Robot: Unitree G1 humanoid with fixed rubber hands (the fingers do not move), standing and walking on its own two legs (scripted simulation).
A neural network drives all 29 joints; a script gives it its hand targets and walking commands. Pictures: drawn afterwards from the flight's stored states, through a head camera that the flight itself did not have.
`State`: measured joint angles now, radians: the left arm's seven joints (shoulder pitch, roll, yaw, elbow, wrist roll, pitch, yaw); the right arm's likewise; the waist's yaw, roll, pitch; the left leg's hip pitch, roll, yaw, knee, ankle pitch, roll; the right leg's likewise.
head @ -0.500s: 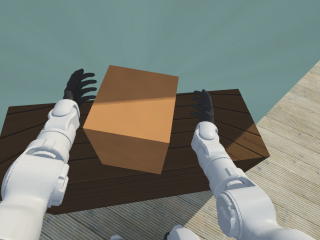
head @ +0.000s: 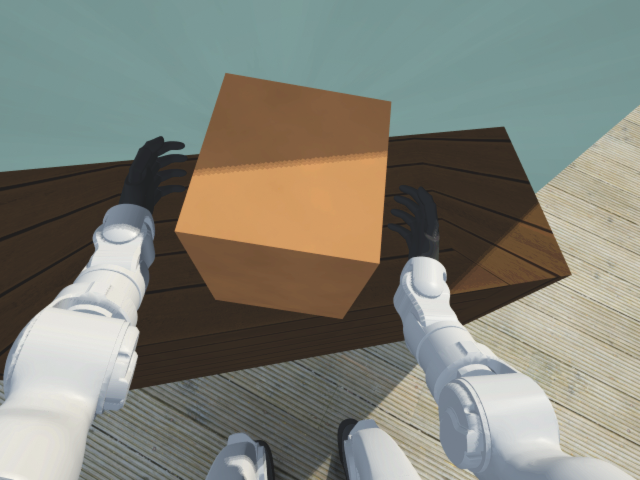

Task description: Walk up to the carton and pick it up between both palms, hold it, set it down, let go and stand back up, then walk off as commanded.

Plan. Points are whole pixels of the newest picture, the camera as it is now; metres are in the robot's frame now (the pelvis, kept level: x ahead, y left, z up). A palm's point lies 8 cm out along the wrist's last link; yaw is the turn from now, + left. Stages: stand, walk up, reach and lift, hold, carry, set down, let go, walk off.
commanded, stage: reach and lift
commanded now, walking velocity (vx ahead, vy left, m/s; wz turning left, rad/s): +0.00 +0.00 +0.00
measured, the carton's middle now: (292, 213) +0.45 +0.00 -0.04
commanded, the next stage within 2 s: none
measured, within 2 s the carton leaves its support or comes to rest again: neither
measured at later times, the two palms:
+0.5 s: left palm (180, 202) +0.47 +0.14 -0.03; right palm (421, 243) +0.39 -0.17 -0.03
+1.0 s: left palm (187, 206) +0.46 +0.14 -0.03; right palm (406, 249) +0.39 -0.15 -0.04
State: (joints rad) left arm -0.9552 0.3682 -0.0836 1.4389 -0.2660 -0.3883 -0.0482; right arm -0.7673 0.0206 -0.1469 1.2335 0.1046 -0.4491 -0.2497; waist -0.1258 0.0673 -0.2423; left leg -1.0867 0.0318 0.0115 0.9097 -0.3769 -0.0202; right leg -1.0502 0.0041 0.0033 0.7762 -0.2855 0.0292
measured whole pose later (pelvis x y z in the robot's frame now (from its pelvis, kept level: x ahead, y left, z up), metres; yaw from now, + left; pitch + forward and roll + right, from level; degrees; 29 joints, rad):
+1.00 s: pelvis +0.01 +0.01 -0.01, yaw -1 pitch +34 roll -5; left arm -1.03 0.21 0.22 1.64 0.10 -0.64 0.00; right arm -0.82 0.08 -0.56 1.38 -0.24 -0.68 -0.15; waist -0.13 0.07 -0.26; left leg -1.15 0.03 0.01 0.95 -0.40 -0.02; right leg -1.09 0.00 0.00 0.78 -0.29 0.05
